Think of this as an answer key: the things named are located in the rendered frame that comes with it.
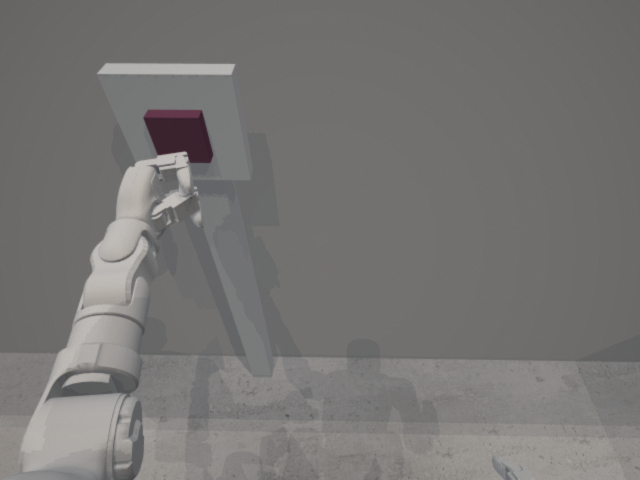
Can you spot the left robot forearm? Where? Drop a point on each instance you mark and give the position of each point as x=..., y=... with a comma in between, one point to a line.
x=102, y=353

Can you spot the robot left upper arm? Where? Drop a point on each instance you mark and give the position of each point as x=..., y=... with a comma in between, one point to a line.
x=90, y=437

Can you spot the right robot hand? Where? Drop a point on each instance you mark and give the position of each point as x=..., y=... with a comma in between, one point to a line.
x=509, y=470

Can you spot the left robot hand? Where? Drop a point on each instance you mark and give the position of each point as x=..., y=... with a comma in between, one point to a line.
x=142, y=197

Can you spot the button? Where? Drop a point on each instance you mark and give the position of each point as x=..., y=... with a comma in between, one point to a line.
x=174, y=131

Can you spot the panel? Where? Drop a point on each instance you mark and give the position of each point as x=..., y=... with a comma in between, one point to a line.
x=134, y=88

